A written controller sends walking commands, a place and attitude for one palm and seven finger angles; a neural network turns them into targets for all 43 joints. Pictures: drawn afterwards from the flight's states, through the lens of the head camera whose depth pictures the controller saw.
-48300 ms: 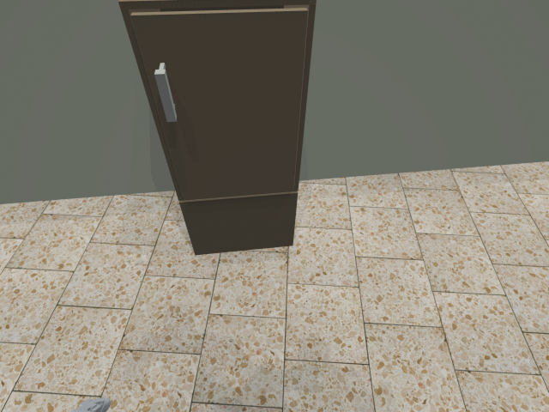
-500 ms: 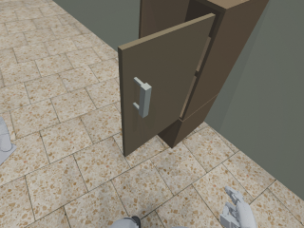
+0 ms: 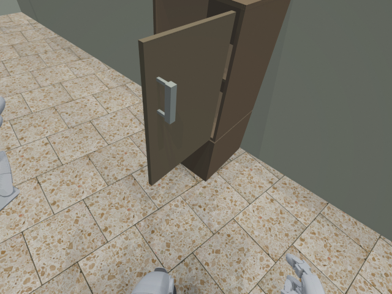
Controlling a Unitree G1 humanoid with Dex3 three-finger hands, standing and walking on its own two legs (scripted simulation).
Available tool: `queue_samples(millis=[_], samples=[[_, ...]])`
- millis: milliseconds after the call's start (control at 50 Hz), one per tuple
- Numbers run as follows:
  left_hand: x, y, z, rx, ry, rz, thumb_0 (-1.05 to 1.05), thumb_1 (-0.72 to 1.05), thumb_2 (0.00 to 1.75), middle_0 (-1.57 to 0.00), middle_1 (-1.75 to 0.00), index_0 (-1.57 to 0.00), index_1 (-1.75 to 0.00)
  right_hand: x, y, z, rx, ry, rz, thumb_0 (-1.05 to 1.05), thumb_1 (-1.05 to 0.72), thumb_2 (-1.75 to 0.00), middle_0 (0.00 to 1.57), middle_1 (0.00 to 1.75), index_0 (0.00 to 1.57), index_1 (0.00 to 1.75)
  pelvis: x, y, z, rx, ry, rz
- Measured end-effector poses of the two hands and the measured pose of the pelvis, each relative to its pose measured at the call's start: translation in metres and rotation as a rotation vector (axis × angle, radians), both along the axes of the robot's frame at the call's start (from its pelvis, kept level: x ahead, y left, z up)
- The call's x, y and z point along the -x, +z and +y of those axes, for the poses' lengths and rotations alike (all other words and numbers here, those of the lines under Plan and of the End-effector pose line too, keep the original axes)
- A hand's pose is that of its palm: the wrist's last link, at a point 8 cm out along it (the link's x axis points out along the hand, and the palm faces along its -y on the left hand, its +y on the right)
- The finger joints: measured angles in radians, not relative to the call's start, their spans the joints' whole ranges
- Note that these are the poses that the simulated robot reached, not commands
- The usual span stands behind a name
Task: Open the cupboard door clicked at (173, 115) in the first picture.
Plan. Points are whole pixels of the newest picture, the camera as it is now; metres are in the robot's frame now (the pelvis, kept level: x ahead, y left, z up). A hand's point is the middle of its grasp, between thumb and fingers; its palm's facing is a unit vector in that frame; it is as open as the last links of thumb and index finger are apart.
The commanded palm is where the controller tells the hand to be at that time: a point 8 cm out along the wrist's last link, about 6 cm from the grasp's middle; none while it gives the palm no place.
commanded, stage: stop stepping back and stand still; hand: left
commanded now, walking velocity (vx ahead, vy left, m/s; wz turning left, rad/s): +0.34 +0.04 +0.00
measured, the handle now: (165, 100) +0.61 +0.09 +0.06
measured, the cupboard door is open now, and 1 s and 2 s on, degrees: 89 89 89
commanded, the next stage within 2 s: let the arm hang, fingers relaxed in 0.88 s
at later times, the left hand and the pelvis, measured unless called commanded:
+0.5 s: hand out of the picture +0.14 +0.25 +0.20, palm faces +0.41 -0.74 -0.53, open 7.4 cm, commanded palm +0.08 +0.30 +0.20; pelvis -0.06 +0.00 +0.01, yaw +0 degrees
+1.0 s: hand out of the picture +0.18 +0.26 +0.17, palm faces +0.35 -0.77 -0.53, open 7.4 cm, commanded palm none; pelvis -0.03 +0.01 +0.02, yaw +0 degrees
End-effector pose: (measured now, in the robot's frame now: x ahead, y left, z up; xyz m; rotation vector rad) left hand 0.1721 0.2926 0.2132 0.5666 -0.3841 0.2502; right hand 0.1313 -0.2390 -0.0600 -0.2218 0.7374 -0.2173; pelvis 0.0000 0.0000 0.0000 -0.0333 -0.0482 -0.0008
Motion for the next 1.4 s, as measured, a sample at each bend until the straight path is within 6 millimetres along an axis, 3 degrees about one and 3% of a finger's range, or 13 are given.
queue_samples(millis=[100,240,360,460,640,740,980,1020,1100,1160,1220,1260,1400], samples=[[0.053,0.005,0.019,0.049,0.106,-0.051,0.01,0.89,0.90,-0.22,-0.30,-0.22,-0.31,0.047,0.001,0.004,0.057,0.002,0.139,0.01,-0.90,-0.89,0.20,0.30,0.20,0.30,0.010,0.015,0.009,-0.027,-0.016,0.052],[0.060,-0.004,0.049,0.108,0.233,-0.071,0.01,0.89,0.90,-0.21,-0.30,-0.21,-0.30,0.056,-0.007,0.025,0.036,0.039,0.065,0.01,-0.90,-0.89,0.20,0.30,0.20,0.30,0.045,0.012,0.028,-0.046,0.022,0.030],[0.065,0.002,0.013,0.017,0.118,0.056,0.02,0.90,0.90,-0.21,-0.30,-0.20,-0.30,0.055,0.000,0.046,-0.093,0.044,-0.024,0.01,-0.90,-0.89,0.20,0.30,0.20,0.30,0.055,0.020,0.018,-0.045,-0.009,0.030],[0.073,0.005,-0.007,-0.062,0.118,0.077,0.01,0.89,0.90,-0.22,-0.30,-0.21,-0.30,0.047,-0.018,0.036,-0.120,0.068,0.002,0.01,-0.90,-0.89,0.21,0.30,0.20,0.30,0.057,0.010,0.002,-0.050,-0.003,0.036],[0.070,0.002,-0.005,0.036,0.224,0.094,0.01,0.89,0.90,-0.22,-0.30,-0.21,-0.30,0.042,-0.009,-0.012,-0.037,0.048,0.054,0.01,-0.90,-0.89,0.20,0.30,0.20,0.30,0.046,0.026,-0.008,-0.080,0.017,0.033],[0.061,0.000,-0.009,0.038,0.193,0.086,0.01,0.89,0.90,-0.22,-0.30,-0.21,-0.30,0.026,-0.001,-0.026,0.015,0.045,0.015,0.01,-0.90,-0.89,0.20,0.30,0.20,0.30,0.036,0.022,-0.005,-0.051,0.013,0.026],[0.037,-0.009,0.004,0.025,0.161,0.171,0.01,0.89,0.90,-0.22,-0.30,-0.21,-0.30,-0.004,0.005,0.010,-0.059,0.052,-0.032,0.01,-0.91,-0.89,0.20,0.30,0.20,0.30,0.027,0.024,0.006,-0.040,-0.003,0.034],[0.028,-0.034,0.010,0.020,0.146,0.265,0.01,0.89,0.90,-0.21,-0.30,-0.21,-0.30,-0.006,-0.004,0.016,-0.078,0.109,-0.011,0.01,-0.90,-0.90,0.20,0.30,0.20,0.30,0.027,0.022,0.011,-0.038,0.012,0.052],[0.024,-0.149,0.023,0.183,0.210,0.719,0.00,0.90,0.90,-0.21,-0.30,-0.20,-0.30,0.003,-0.032,0.020,-0.084,0.155,0.123,0.01,-0.90,-0.89,0.20,0.30,0.20,0.30,0.032,0.017,0.021,-0.036,0.027,0.064],[0.055,-0.236,0.010,0.321,0.253,1.058,0.01,0.91,0.90,-0.20,-0.30,-0.20,-0.30,0.023,-0.042,0.019,-0.078,0.125,0.215,0.01,-0.90,-0.89,0.20,0.30,0.20,0.30,0.035,0.015,0.024,-0.043,0.030,0.055],[0.103,-0.298,-0.022,0.441,0.255,1.341,0.01,0.91,0.90,-0.20,-0.30,-0.20,-0.30,0.055,-0.046,0.021,-0.065,0.088,0.326,0.01,-0.91,-0.89,0.20,0.30,0.20,0.30,0.038,0.017,0.026,-0.045,0.030,0.041],[0.139,-0.323,-0.045,0.514,0.247,1.491,0.01,0.91,0.90,-0.20,-0.30,-0.20,-0.30,0.081,-0.047,0.023,-0.058,0.067,0.412,0.01,-0.91,-0.89,0.20,0.30,0.20,0.30,0.038,0.019,0.026,-0.042,0.030,0.034],[0.223,-0.333,-0.029,0.584,0.416,1.675,-0.02,1.00,0.90,-0.21,-0.30,-0.21,-0.30,0.160,-0.052,0.037,-0.076,0.014,0.680,0.01,-0.91,-0.89,0.20,0.29,0.20,0.30,0.040,0.026,0.029,-0.025,0.040,0.030]])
